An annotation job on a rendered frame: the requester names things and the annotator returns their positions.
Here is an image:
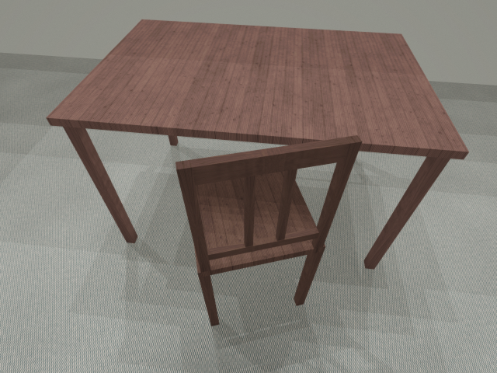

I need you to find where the chair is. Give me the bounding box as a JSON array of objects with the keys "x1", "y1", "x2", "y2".
[{"x1": 176, "y1": 135, "x2": 362, "y2": 326}]

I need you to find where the table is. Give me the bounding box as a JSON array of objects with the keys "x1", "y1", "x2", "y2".
[{"x1": 46, "y1": 19, "x2": 469, "y2": 269}]

